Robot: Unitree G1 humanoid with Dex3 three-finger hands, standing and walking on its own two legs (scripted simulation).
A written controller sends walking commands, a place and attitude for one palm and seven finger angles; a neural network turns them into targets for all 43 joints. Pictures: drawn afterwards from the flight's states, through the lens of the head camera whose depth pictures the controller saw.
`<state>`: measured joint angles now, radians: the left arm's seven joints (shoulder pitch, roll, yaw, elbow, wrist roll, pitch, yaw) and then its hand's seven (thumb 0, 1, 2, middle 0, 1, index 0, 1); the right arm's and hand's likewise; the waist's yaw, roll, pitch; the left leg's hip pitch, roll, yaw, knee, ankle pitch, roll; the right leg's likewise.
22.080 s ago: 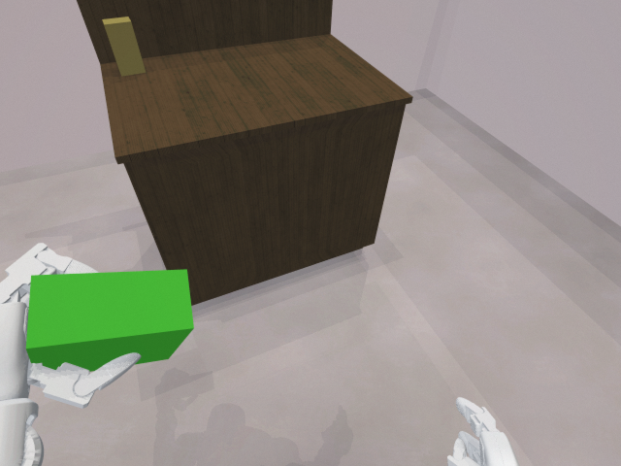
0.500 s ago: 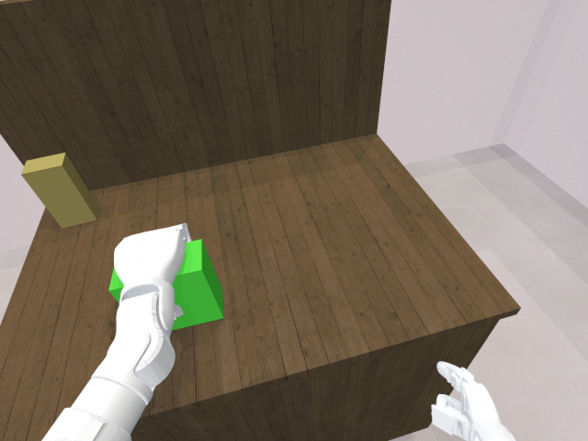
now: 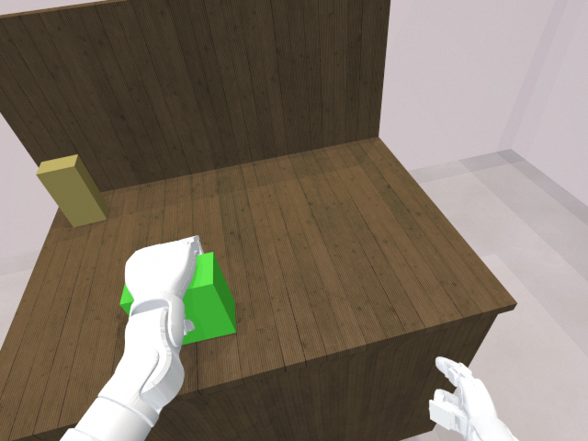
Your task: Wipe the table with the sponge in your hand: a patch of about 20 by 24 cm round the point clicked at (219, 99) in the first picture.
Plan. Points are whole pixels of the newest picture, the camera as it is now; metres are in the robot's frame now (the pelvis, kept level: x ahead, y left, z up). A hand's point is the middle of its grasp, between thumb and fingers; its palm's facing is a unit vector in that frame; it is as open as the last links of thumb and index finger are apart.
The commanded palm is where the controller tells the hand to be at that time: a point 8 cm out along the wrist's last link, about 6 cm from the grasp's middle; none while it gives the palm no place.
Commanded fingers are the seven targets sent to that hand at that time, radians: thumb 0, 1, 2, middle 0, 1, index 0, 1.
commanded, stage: slide across to the third lane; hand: left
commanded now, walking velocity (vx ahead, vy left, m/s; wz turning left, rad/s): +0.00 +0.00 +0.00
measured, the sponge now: (189, 310) +0.29 +0.21 +0.02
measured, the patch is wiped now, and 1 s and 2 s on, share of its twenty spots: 0.70 0.90 0.95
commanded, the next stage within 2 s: wipe forward along the third lane in 0.62 s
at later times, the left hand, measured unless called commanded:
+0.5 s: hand (212, 281) +0.31 +0.17 +0.07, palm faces +0.01 -0.04 -1.00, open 10.3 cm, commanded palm +0.28 +0.14 +0.12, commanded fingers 0.00 0.10 1.30 -1.20 -1.60 -1.20 -1.60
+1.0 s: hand (228, 272) +0.33 +0.15 +0.07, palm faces -0.01 -0.05 -1.00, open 10.3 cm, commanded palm +0.31 +0.14 +0.11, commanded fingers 0.00 0.10 1.30 -1.20 -1.60 -1.20 -1.60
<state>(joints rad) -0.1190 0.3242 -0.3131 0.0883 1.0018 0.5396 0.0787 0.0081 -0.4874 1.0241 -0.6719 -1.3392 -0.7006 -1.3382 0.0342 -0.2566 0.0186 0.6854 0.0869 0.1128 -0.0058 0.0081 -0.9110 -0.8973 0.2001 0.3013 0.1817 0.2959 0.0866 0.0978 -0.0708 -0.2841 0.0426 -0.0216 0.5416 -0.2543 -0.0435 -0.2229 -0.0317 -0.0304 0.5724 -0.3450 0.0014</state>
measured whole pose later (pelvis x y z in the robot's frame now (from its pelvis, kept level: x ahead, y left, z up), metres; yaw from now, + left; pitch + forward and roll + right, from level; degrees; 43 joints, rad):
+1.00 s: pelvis -0.02 -0.01 +0.00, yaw +1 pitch +0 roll +1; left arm -0.47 0.15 -0.42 0.54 0.99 0.55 0.13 -0.02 -0.51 1.03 -0.70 -1.32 -0.73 -1.31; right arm 0.01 -0.24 0.01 0.75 0.09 0.11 -0.01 0.01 -0.91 -0.90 0.20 0.30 0.20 0.30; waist 0.08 0.08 -0.11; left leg -0.33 0.05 -0.04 0.54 -0.21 -0.05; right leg -0.29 -0.02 -0.04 0.61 -0.33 -0.02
